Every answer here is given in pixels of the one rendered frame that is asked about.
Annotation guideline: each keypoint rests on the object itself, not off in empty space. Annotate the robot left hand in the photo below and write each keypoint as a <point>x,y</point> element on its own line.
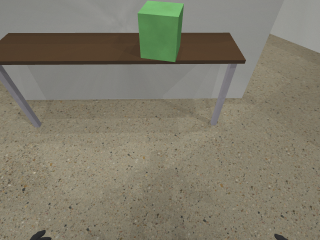
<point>38,236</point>

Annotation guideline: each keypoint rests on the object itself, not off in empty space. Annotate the carton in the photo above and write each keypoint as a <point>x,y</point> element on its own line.
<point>160,28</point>

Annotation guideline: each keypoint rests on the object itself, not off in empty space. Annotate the table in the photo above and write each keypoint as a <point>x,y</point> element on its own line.
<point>112,49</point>

